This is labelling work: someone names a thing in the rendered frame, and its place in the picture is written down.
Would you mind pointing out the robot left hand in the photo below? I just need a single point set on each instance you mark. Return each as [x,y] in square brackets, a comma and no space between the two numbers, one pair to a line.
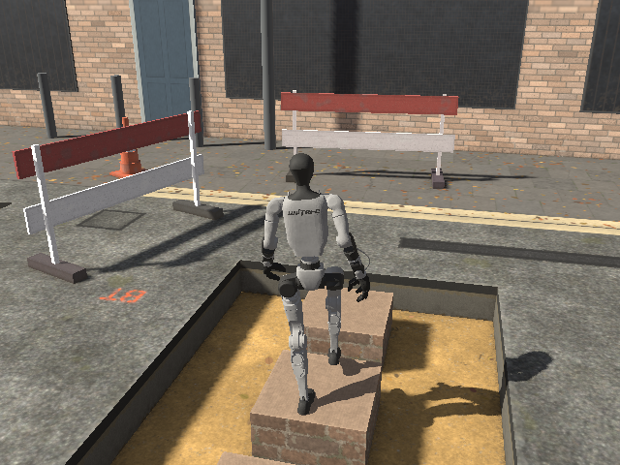
[270,275]

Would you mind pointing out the robot left forearm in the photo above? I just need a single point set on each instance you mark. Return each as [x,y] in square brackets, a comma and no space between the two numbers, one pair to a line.
[268,255]

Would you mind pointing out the robot right hand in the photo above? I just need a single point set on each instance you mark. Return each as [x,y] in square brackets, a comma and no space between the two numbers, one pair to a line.
[364,287]

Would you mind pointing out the right robot upper arm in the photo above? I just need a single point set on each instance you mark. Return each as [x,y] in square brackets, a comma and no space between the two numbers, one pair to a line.
[340,219]

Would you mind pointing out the robot head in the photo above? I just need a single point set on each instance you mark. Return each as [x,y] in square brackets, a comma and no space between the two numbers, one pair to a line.
[302,168]

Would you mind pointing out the left robot upper arm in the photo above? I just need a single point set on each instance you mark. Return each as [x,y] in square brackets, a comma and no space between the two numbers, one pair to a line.
[271,221]

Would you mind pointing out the humanoid robot torso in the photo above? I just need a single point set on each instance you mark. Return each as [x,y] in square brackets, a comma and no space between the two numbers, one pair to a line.
[307,232]

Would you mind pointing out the robot right forearm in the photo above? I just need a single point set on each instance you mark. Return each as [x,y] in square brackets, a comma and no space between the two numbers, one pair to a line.
[354,259]

